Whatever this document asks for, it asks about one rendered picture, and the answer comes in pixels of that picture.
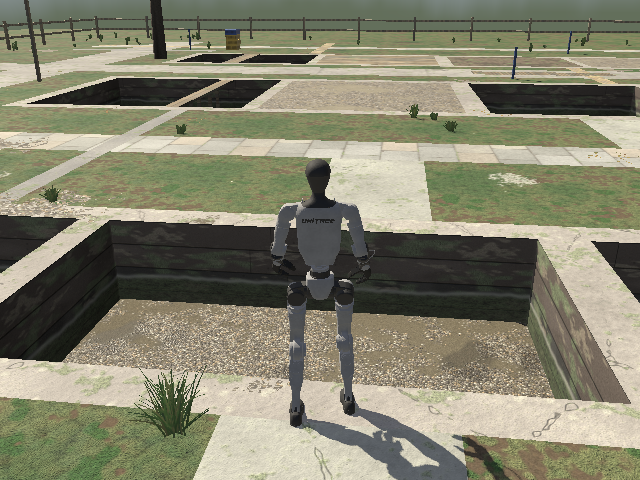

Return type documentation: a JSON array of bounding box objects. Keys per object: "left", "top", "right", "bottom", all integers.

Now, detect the left robot upper arm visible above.
[{"left": 271, "top": 202, "right": 298, "bottom": 256}]

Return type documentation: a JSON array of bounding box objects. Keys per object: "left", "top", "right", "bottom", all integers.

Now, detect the left robot hand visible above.
[{"left": 272, "top": 258, "right": 296, "bottom": 277}]

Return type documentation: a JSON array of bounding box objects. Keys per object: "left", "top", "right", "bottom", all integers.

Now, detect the right robot upper arm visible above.
[{"left": 339, "top": 202, "right": 368, "bottom": 257}]

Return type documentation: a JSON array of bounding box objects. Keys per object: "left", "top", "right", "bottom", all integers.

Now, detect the right robot forearm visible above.
[{"left": 356, "top": 242, "right": 370, "bottom": 271}]

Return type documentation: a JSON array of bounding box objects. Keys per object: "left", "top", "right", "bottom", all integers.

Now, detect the right robot hand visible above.
[{"left": 348, "top": 265, "right": 371, "bottom": 284}]

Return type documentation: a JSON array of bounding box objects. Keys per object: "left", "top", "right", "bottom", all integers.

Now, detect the humanoid robot torso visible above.
[{"left": 295, "top": 198, "right": 343, "bottom": 300}]

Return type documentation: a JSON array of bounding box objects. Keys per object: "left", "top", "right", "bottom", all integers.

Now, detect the robot right shin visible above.
[{"left": 339, "top": 334, "right": 354, "bottom": 401}]

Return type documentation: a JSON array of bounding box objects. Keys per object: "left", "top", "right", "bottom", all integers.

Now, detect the left robot forearm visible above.
[{"left": 270, "top": 241, "right": 285, "bottom": 266}]

